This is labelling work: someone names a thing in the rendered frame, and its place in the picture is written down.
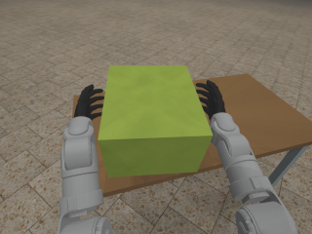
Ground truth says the left robot upper arm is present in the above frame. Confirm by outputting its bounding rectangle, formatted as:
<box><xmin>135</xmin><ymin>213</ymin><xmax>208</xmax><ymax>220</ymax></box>
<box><xmin>60</xmin><ymin>215</ymin><xmax>113</xmax><ymax>234</ymax></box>

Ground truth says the left robot hand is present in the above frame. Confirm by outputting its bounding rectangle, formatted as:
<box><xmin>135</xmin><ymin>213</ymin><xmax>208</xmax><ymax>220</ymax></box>
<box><xmin>73</xmin><ymin>84</ymin><xmax>104</xmax><ymax>121</ymax></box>

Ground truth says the right robot forearm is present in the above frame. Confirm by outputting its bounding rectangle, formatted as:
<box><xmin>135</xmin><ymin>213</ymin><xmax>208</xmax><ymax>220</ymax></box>
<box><xmin>209</xmin><ymin>112</ymin><xmax>299</xmax><ymax>234</ymax></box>

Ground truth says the carton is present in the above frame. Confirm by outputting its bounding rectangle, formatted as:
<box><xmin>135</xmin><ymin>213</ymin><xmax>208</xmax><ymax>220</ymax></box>
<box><xmin>97</xmin><ymin>65</ymin><xmax>214</xmax><ymax>177</ymax></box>

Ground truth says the right robot upper arm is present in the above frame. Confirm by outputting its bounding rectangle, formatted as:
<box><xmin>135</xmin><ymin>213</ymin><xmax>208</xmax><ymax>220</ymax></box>
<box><xmin>235</xmin><ymin>201</ymin><xmax>297</xmax><ymax>234</ymax></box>

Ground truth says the left robot forearm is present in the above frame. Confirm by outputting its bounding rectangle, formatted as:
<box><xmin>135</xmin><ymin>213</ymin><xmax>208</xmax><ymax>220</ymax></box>
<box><xmin>58</xmin><ymin>116</ymin><xmax>104</xmax><ymax>234</ymax></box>

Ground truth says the right robot hand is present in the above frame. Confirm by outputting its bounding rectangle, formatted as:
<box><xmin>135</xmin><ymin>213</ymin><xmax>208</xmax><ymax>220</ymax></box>
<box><xmin>196</xmin><ymin>80</ymin><xmax>226</xmax><ymax>121</ymax></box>

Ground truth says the table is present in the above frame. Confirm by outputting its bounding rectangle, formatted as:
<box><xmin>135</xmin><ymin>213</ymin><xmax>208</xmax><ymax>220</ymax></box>
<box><xmin>72</xmin><ymin>73</ymin><xmax>312</xmax><ymax>198</ymax></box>

